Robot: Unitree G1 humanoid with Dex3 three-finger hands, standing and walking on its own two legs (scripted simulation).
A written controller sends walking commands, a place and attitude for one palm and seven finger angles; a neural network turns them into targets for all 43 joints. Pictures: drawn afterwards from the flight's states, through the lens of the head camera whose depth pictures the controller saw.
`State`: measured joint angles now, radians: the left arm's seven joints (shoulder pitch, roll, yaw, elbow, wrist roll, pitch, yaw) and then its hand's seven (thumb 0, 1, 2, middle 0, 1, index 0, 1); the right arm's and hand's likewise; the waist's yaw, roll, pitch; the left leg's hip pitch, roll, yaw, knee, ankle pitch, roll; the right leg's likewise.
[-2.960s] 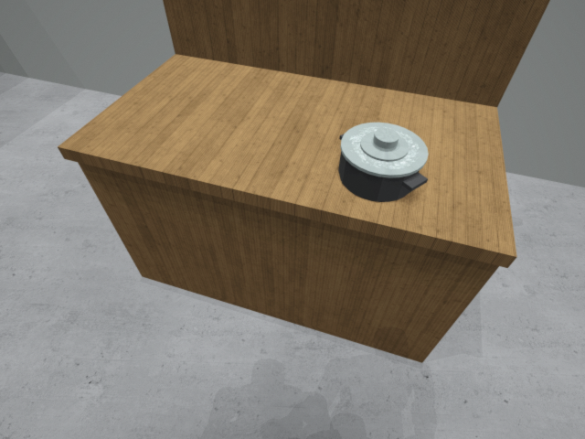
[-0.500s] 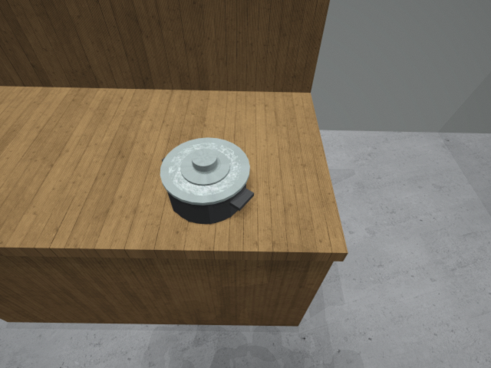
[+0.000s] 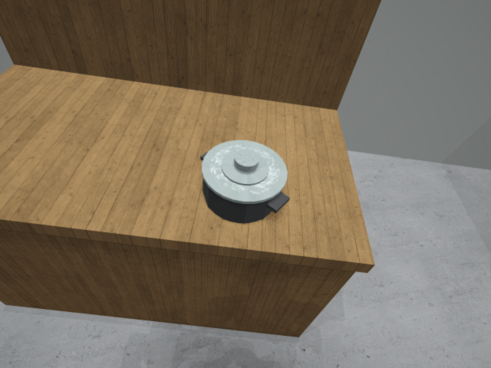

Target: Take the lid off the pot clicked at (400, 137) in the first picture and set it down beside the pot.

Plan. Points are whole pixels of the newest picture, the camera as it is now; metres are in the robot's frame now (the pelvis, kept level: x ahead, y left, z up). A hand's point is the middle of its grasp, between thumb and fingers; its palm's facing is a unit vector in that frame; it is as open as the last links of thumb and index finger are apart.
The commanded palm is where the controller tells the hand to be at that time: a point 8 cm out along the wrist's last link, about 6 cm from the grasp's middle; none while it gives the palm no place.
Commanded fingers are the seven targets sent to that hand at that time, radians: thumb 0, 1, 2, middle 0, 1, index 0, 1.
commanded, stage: come to a stop and stand still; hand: left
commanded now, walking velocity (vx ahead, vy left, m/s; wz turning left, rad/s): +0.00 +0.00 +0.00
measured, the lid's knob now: (246, 160) +0.53 +0.04 +0.02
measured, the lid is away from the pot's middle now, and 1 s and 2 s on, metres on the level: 0.00 0.00 0.00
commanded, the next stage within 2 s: look again from close up in 0.90 s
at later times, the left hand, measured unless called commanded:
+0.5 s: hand out of the picture -0.10 +0.20 -0.17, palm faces +0.04 -0.98 -0.20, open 7.4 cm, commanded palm none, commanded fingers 0.00 0.90 0.90 -0.20 -0.30 -0.20 -0.30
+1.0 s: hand out of the picture -0.15 +0.19 -0.18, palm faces +0.06 -0.99 -0.11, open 7.4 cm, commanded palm none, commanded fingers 0.00 0.90 0.90 -0.20 -0.30 -0.20 -0.30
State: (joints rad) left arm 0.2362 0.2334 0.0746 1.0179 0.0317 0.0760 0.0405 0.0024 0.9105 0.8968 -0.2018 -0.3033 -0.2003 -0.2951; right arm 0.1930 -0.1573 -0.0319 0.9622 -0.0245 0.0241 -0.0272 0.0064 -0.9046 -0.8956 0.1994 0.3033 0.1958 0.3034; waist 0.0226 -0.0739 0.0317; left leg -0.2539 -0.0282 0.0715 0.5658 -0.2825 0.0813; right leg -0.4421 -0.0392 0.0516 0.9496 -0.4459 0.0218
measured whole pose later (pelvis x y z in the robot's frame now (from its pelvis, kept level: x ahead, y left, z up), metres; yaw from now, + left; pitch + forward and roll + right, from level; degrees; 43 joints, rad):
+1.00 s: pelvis -0.05 +0.05 +0.00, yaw -1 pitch -2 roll -2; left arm 0.47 0.10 0.02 1.23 0.02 0.03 0.06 0.00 0.91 0.90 -0.20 -0.30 -0.20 -0.29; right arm 0.35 -0.08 -0.02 1.14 -0.01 0.02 -0.04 0.01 -0.90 -0.90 0.20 0.30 0.20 0.30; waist -0.01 -0.03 -0.03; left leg -0.30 -0.08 0.12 0.48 -0.16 0.14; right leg -0.13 0.00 -0.02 0.51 -0.36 -0.01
